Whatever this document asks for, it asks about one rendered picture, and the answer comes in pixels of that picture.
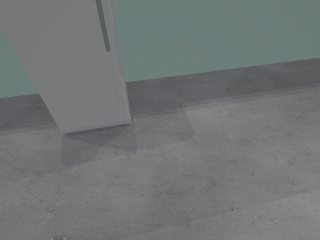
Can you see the fridge door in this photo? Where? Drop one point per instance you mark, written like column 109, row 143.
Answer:
column 61, row 46

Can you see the handle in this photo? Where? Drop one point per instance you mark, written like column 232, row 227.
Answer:
column 103, row 25

